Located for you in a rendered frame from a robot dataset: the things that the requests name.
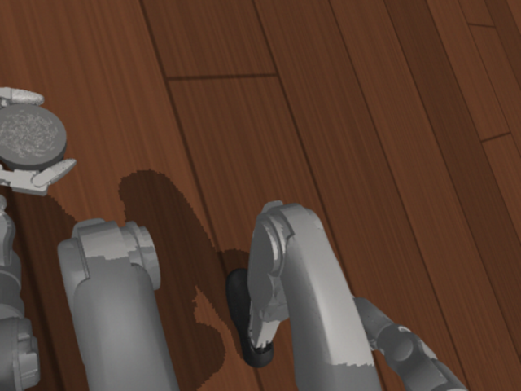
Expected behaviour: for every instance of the cup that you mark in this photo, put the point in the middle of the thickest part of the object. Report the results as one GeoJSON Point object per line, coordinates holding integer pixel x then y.
{"type": "Point", "coordinates": [31, 137]}

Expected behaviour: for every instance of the left robot hand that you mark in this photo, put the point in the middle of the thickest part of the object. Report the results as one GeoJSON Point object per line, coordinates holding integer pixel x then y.
{"type": "Point", "coordinates": [30, 182]}

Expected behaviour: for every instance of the right robot arm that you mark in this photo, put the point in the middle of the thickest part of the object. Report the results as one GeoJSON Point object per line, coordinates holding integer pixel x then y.
{"type": "Point", "coordinates": [414, 362]}

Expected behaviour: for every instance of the left robot arm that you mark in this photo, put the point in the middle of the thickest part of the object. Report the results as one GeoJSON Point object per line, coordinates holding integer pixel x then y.
{"type": "Point", "coordinates": [19, 356]}

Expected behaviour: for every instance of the right robot hand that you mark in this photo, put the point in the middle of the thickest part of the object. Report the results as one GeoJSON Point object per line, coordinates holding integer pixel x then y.
{"type": "Point", "coordinates": [373, 320]}

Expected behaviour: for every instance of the right robot foot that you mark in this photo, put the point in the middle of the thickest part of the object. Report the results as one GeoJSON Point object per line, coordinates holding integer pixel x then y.
{"type": "Point", "coordinates": [239, 302]}

